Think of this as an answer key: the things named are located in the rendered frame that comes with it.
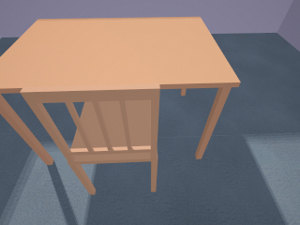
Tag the table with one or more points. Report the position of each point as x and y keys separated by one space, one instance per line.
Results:
x=174 y=52

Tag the chair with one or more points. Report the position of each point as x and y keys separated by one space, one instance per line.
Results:
x=118 y=124

